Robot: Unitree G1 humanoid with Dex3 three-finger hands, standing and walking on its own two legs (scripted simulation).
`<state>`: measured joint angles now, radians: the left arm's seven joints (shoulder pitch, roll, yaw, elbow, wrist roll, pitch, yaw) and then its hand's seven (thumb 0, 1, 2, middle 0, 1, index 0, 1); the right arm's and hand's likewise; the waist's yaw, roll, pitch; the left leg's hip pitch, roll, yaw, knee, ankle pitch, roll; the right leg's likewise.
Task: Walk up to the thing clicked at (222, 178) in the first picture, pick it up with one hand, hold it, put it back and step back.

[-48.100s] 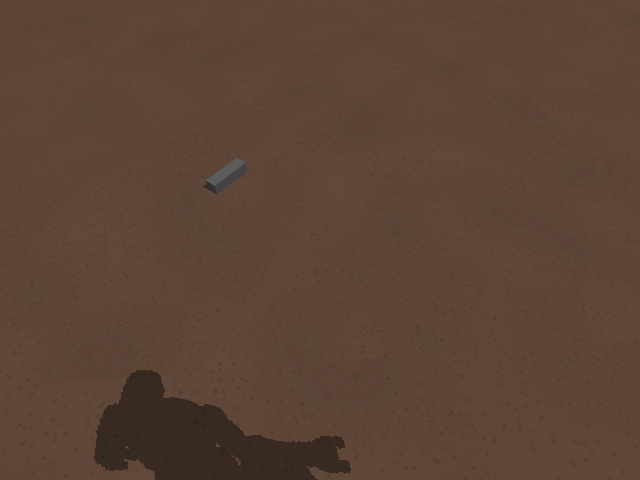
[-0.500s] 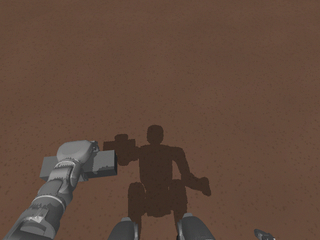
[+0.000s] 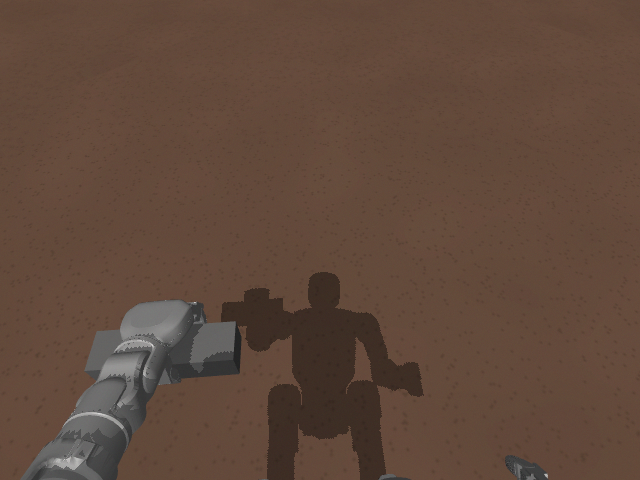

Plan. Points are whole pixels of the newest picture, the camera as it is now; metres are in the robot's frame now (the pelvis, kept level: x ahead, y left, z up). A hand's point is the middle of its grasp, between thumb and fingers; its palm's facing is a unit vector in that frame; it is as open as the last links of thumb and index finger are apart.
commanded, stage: hold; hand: left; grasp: from above
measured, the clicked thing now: (168, 352) +0.32 +0.23 -0.11
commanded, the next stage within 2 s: crouch in 1.70 s
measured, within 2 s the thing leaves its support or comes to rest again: neither
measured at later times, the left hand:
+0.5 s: hand (166, 352) +0.30 +0.21 -0.05, palm faces -0.47 -0.03 -0.88, open 9.2 cm
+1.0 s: hand (162, 357) +0.28 +0.20 -0.02, palm faces -0.46 -0.04 -0.89, open 9.1 cm
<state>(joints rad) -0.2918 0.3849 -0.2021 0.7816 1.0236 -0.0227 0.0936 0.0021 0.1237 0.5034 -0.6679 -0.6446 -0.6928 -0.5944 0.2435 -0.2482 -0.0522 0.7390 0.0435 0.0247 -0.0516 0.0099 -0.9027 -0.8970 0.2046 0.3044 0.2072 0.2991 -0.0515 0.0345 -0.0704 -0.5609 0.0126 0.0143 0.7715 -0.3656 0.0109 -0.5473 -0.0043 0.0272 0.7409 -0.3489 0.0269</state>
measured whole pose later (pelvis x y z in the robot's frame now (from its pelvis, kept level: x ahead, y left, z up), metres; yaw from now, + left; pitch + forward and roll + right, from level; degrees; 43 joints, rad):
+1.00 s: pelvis -0.01 -0.01 +0.02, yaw -1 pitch +2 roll +0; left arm -0.23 0.39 -0.21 0.65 1.00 -0.04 -0.02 0.00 0.12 0.45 -0.71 -0.61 -0.74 -0.56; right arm 0.20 -0.27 -0.04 0.70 0.06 0.05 -0.06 0.01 -0.91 -0.90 0.20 0.30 0.21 0.30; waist -0.01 0.05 -0.02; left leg -0.35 0.01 0.03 0.57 -0.26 0.00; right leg -0.36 0.00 0.04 0.58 -0.26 0.01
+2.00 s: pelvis +0.00 -0.01 +0.02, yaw +0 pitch +3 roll +0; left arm -0.28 0.38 -0.21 0.75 1.03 -0.06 0.04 0.00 0.12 0.48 -0.72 -0.58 -0.74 -0.53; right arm 0.20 -0.25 -0.05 0.70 0.06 0.08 -0.06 0.01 -0.90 -0.90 0.20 0.30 0.21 0.30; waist -0.02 0.04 -0.01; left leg -0.33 0.00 0.02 0.53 -0.26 0.00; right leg -0.33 -0.01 0.03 0.53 -0.26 0.02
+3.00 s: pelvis -0.07 -0.01 -0.31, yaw -2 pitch +40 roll -5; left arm -1.01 0.58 0.01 1.40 1.27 -0.14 0.37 0.00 0.12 0.43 -0.78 -0.49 -0.81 -0.44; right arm 0.20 -0.24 0.01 0.73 -0.11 -0.05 0.05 0.01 -0.91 -0.90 0.21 0.30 0.21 0.30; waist -0.26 0.03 -0.14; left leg -2.07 0.00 -0.07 2.04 -0.66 0.00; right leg -2.03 0.01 -0.03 1.99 -0.66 0.02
